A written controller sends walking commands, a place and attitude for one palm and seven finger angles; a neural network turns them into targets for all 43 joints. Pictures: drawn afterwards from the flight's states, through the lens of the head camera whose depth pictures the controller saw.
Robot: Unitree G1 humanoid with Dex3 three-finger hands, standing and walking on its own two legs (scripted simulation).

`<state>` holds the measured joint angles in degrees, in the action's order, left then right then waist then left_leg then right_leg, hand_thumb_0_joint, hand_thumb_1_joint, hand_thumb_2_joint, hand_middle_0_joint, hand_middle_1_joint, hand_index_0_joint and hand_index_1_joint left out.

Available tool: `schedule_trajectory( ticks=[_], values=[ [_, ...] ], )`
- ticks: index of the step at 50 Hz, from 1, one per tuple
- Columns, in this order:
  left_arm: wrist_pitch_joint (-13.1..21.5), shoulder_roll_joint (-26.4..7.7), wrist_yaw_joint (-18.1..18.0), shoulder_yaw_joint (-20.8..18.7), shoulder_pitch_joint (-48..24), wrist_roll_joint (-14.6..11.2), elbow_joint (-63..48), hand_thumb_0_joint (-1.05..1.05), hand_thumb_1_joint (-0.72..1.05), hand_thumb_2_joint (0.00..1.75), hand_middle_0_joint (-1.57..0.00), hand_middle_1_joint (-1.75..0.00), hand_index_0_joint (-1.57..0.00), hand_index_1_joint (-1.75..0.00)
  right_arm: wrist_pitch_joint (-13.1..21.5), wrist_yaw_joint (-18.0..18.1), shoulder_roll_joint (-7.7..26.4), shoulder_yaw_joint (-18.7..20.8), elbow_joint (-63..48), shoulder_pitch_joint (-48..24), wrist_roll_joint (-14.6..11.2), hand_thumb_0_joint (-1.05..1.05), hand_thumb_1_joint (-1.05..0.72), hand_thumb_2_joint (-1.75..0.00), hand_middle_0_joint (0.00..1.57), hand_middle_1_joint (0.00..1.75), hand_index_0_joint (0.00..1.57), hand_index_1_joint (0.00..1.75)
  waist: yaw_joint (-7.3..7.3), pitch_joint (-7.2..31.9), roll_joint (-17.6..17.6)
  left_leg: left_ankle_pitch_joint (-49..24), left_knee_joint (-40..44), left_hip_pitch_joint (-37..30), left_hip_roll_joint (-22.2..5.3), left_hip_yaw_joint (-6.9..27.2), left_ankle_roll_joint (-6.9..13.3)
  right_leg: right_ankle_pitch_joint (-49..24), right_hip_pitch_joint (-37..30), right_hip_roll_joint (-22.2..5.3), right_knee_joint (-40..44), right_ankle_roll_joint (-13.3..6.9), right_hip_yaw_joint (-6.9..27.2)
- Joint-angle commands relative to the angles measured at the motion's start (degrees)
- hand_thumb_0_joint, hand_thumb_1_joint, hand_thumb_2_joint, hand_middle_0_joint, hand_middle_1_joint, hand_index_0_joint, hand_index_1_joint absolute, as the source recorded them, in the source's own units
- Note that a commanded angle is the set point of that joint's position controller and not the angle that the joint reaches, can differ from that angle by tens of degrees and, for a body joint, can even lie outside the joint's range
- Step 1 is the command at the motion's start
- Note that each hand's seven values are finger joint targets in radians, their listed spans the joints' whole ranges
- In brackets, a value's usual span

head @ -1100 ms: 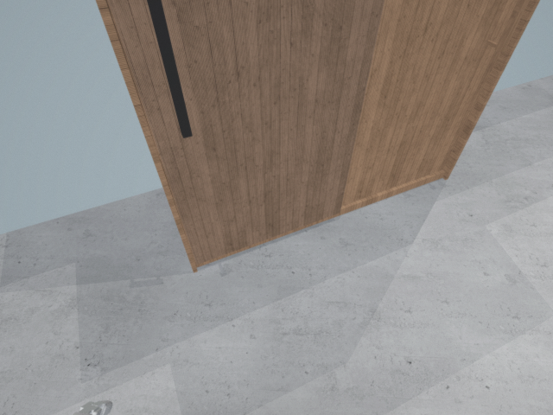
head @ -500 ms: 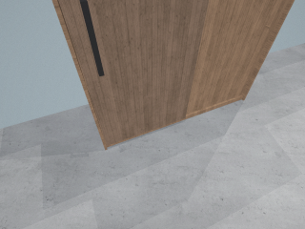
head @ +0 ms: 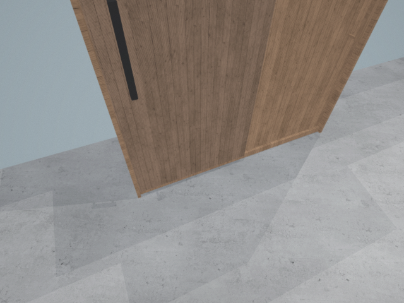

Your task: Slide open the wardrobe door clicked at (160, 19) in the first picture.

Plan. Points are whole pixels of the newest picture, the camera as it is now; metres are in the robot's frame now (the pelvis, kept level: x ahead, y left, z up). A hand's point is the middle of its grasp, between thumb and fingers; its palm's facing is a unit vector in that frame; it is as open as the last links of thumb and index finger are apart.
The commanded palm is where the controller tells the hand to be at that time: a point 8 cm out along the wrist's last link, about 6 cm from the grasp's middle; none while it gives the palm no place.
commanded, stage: look at it before walking up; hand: left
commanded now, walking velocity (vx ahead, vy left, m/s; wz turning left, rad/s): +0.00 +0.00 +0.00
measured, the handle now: (123, 53) +0.81 +0.31 +0.10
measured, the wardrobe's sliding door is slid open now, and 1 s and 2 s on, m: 0.00 0.00 0.00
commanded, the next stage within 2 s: turn to face it in 0.44 s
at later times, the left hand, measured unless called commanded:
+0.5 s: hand out of the picture +0.08 +0.25 -0.15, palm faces -0.03 -0.94 -0.34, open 7.4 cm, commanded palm none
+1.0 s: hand out of the picture +0.01 +0.25 -0.20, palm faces +0.19 -0.96 -0.23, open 7.4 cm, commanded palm none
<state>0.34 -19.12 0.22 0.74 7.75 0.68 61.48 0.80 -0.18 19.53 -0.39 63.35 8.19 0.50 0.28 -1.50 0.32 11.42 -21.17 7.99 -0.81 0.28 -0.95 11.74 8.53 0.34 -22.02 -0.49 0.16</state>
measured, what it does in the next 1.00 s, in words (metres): stands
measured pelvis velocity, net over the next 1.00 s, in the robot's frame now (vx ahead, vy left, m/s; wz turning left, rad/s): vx -0.02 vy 0.04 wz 0.20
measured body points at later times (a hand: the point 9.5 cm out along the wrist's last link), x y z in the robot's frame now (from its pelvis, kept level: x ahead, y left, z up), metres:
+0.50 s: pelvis +0.01 +0.01 +0.00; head +0.01 +0.00 +0.45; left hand +0.08 +0.30 -0.13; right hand +0.09 -0.29 -0.13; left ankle +0.00 +0.13 -0.75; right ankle +0.00 -0.11 -0.75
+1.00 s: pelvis -0.02 +0.04 -0.03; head +0.01 +0.06 +0.42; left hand +0.00 +0.30 -0.18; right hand +0.07 -0.21 -0.16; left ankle -0.01 +0.13 -0.75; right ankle -0.01 -0.11 -0.72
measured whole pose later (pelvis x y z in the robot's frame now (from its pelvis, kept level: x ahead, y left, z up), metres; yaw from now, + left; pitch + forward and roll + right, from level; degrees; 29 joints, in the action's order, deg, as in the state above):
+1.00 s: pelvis -0.02 +0.04 -0.03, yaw +12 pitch -1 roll +0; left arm -3.7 -14.4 -1.2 -1.8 11.4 1.1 53.9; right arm -1.6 -1.0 11.9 1.7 55.6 13.4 0.9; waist 0.8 -5.0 -3.1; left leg 17.6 -38.4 19.1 1.7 -2.9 3.1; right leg 29.3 21.0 -5.9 -52.1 2.7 -3.8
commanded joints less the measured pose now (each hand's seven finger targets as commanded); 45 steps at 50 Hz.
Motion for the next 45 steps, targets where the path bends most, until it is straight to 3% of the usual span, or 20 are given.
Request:
schedule_trajectory(
  ticks=[1, 28, 30, 32, 34, 36, 38, 40, 41, 42, 43, 44, 45],
  values=[
    [1.26, -12.32, -0.89, -2.75, -2.75, -0.04, -3.69, 0.0, 0.9, 0.9, -0.2, -0.3, -0.2, -0.3, 1.4, 1.08, 11.52, 2.49, -3.63, -2.72, 0.02, 0.0, -0.9, -0.9, 0.2, 0.3, 0.2, 0.3, -0.25, 2.8, -0.13, -6.75, 3.54, -0.45, -6.06, 4.97, 2.14, -5.87, 0.25, -6.91, 4.13, -1.29, 6.15],
    [1.25, -12.67, -0.97, -2.75, -2.45, 0.01, -3.33, 0.0, 0.9, 0.9, -0.2, -0.3, -0.2, -0.3, 1.46, 1.07, 11.98, 2.46, -3.75, -3.98, -0.11, 0.0, -0.9, -0.9, 0.2, 0.3, 0.2, 0.3, -0.41, 3.39, -0.13, -10.79, 4.2, -1.8, -6.09, 5.25, 2.3, -9.91, -1.92, -7.3, 3.97, -0.78, 4.79],
    [0.75, -11.14, -1.19, -2.85, -1.51, -0.04, -3.65, 0.0, 0.9, 0.9, -0.2, -0.3, -0.2, -0.3, 0.94, 0.91, 10.12, 2.22, -4.17, -3.43, -0.1, 0.0, -0.9, -0.9, 0.2, 0.3, 0.2, 0.3, -0.66, 3.28, 0.03, -13.12, 2.34, -0.25, -5.9, 5.57, 2.24, -10.95, -2.15, -7.79, 1.99, -0.36, 3.5],
    [-0.48, -6.91, -1.68, -2.26, 0.75, -0.12, -3.59, 0.0, 0.9, 0.9, -0.2, -0.3, -0.2, -0.3, -0.16, 0.75, 5.58, 1.48, -4.3, -1.34, 0.07, 0.0, -0.9, -0.9, 0.2, 0.3, 0.2, 0.3, -0.73, 2.96, 0.01, -13.91, -0.01, 2.22, -5.48, 5.58, 1.7, -10.51, -1.43, -8.25, -0.53, 0.68, 2.21],
    [-1.2, -6.69, -1.89, -2.54, 2.1, -0.04, -4.68, 0.0, 0.9, 0.9, -0.2, -0.3, -0.2, -0.3, -1.0, 0.67, 5.17, 1.76, -5.32, -0.59, 0.14, 0.0, -0.9, -0.9, 0.2, 0.3, 0.2, 0.3, -1.12, 2.17, 0.0, -13.17, -2.3, 5.63, -5.14, 6.35, 1.87, -9.36, -0.75, -8.7, -2.35, 0.88, 1.69],
    [-1.48, -7.63, -2.04, -3.34, 3.04, 0.1, -5.94, 0.0, 0.9, 0.9, -0.2, -0.3, -0.2, -0.3, -1.55, 0.56, 5.24, 2.29, -6.87, -0.25, 0.21, 0.0, -0.9, -0.9, 0.2, 0.3, 0.2, 0.3, -1.39, 2.77, -1.75, -12.18, -6.33, 8.95, -3.92, 6.34, 1.83, -9.06, -1.21, -10.71, -3.19, -0.14, 2.49],
    [-1.56, -9.24, -2.18, -4.27, 4.06, 0.33, -7.63, 0.0, 0.9, 0.9, -0.2, -0.3, -0.2, -0.3, -2.12, 0.45, 4.49, 3.02, -8.66, 0.69, 0.11, 0.0, -0.9, -0.9, 0.2, 0.3, 0.2, 0.3, -1.47, 3.76, -7.27, -7.13, -14.58, 11.49, -1.16, 3.61, 1.04, -9.56, -0.99, -16.37, -1.3, -3.66, 5.88],
    [-1.36, -9.7, -2.57, -4.9, 4.42, 0.77, -9.37, 0.0, 0.9, 0.9, -0.2, -0.3, -0.2, -0.3, -2.66, 0.52, 3.29, 3.8, -10.42, 1.02, 0.17, 0.0, -0.9, -0.9, 0.2, 0.3, 0.2, 0.3, -1.77, 2.5, -13.88, 15.19, -26.89, 15.1, 0.5, 0.22, 0.09, -15.74, 0.26, -23.37, 1.16, -9.56, 9.36],
    [-1.24, -9.36, -2.72, -5.08, 3.69, 1.19, -10.12, 0.0, 0.9, 0.9, -0.2, -0.3, -0.2, -0.3, -2.77, 0.34, 2.72, 4.13, -10.65, 0.84, 0.1, 0.0, -0.9, -0.9, 0.2, 0.3, 0.2, 0.3, -1.62, 0.89, -12.94, 18.77, -30.97, 15.1, -0.65, -0.19, -0.13, -17.81, 2.6, -24.18, 1.34, -10.74, 7.97],
    [-1.1, -8.96, -2.67, -5.1, 2.26, 1.38, -10.83, 0.0, 0.9, 0.9, -0.2, -0.3, -0.2, -0.3, -2.67, 0.05, 1.51, 4.2, -10.7, 1.74, -0.12, 0.0, -0.9, -0.9, 0.2, 0.3, 0.2, 0.3, -0.34, 0.02, -10.7, 19.06, -29.06, 14.23, -1.42, -0.48, -0.46, -21.46, 3.11, -22.98, -0.71, -10.2, 5.04],
    [-1.02, -8.89, -2.58, -5.3, 1.02, 1.34, -11.32, 0.0, 0.9, 0.9, -0.2, -0.3, -0.2, -0.3, -2.48, -0.22, 0.53, 4.17, -10.55, 4.1, -0.3, 0.0, -0.9, -0.9, 0.2, 0.3, 0.2, 0.3, 0.96, 0.88, -10.57, 16.35, -23.4, 12.37, -2.06, -1.28, -0.64, -22.76, 2.75, -22.06, -3.97, -8.51, 2.08],
    [-1.15, -8.44, -2.38, -5.31, 1.48, 1.07, -11.67, 0.0, 0.9, 0.9, -0.2, -0.3, -0.2, -0.3, -2.32, -0.33, -0.01, 4.18, -10.32, 5.64, -0.2, 0.0, -0.9, -0.9, 0.2, 0.3, 0.2, 0.3, 1.13, 1.88, -9.71, 10.57, -17.53, 8.85, -1.1, -3.54, -0.76, -21.35, 3.61, -20.53, -6.77, -6.45, -0.25],
    [-1.39, -7.78, -2.19, -5.27, 1.63, 0.61, -11.9, 0.0, 0.9, 0.9, -0.2, -0.3, -0.2, -0.3, -2.03, -0.43, 0.44, 4.32, -10.06, 7.92, 0.0, 0.0, -0.9, -0.9, 0.2, 0.3, 0.2, 0.3, 2.33, 3.01, -6.06, 2.32, -10.18, 2.46, -0.91, -3.35, -0.23, -16.63, 7.53, -18.75, -11.9, -3.48, -3.22]
  ],
)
